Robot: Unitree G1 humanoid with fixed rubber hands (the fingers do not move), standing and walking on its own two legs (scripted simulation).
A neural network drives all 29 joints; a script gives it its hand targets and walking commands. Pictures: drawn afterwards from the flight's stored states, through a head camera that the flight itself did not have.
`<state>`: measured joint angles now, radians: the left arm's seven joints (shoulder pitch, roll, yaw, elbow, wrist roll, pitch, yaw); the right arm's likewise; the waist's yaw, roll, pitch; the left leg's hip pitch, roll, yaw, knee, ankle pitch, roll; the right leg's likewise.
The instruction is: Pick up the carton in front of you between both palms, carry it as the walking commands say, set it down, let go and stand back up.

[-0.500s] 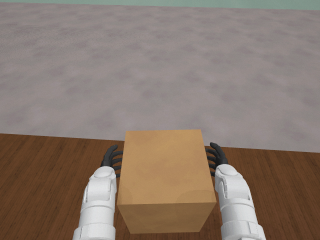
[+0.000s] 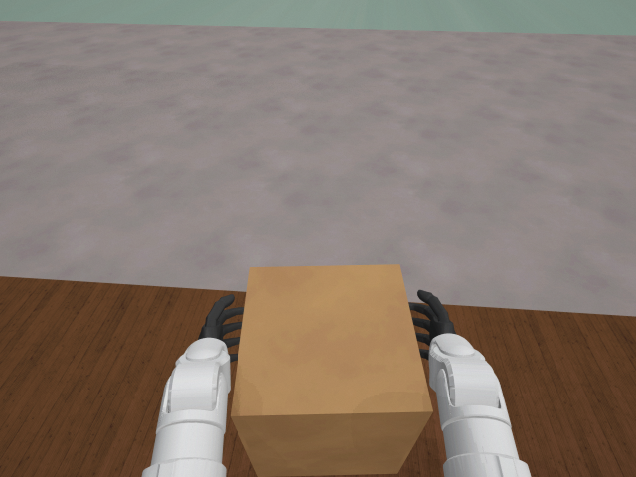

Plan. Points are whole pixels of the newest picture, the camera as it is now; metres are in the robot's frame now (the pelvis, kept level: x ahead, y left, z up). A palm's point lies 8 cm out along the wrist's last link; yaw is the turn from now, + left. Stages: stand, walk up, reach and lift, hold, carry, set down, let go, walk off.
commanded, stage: hold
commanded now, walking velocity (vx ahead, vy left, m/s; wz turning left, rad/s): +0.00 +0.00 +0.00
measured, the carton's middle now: (326, 374) +0.29 +0.00 -0.04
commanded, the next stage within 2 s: carry in 0.40 s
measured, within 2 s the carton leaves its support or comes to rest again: neither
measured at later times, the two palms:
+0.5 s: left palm (211, 342) +0.28 +0.15 +0.05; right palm (446, 339) +0.28 -0.15 +0.06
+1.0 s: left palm (259, 239) +0.45 +0.10 +0.08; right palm (453, 248) +0.43 -0.20 +0.08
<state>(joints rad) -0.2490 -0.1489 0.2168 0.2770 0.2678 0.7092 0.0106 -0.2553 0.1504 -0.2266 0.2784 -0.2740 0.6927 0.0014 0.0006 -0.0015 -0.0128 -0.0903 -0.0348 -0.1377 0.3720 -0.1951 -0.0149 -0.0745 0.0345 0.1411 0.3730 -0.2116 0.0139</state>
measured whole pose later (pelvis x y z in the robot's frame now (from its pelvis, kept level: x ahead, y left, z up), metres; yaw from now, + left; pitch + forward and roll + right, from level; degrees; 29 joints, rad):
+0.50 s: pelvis -0.01 +0.00 -0.01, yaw -1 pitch -2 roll +0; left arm -0.27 -0.15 0.23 0.21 0.26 0.79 0.01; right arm -0.28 0.16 -0.22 0.22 -0.27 0.77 0.00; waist 0.01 0.00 -0.09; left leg -0.21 -0.01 -0.06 0.48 -0.31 -0.01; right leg -0.22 0.00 0.08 0.52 -0.38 0.02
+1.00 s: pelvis +0.18 -0.03 -0.02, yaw -1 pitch +5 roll -1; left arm -0.17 -0.14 0.10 -0.29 0.10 1.20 0.09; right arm -0.15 0.13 -0.12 -0.35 -0.11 1.21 -0.10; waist -0.02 0.05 -0.15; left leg -0.22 0.10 0.13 0.63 -0.44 -0.03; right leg -0.34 -0.01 -0.20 0.52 -0.25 -0.04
